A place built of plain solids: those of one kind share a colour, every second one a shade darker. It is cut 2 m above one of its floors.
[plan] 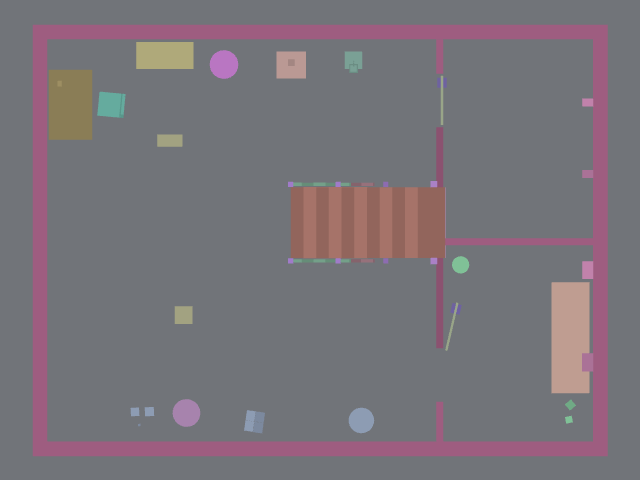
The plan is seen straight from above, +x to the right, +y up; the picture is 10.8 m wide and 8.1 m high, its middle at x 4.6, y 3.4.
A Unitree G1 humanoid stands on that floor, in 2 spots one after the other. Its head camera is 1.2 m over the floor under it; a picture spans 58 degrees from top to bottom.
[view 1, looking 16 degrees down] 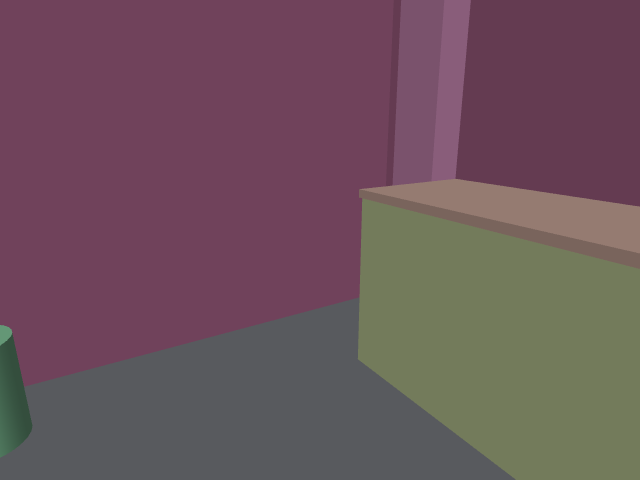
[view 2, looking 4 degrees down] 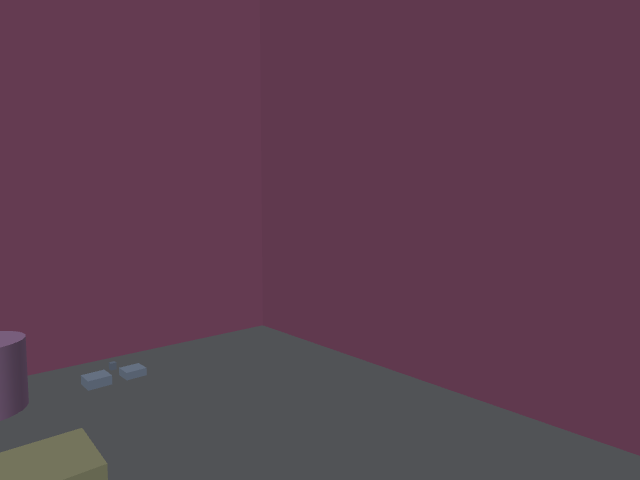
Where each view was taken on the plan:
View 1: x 7.32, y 1.12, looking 58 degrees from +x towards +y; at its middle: wall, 2.69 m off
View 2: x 2.52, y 3.69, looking -132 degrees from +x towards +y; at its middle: wall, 3.78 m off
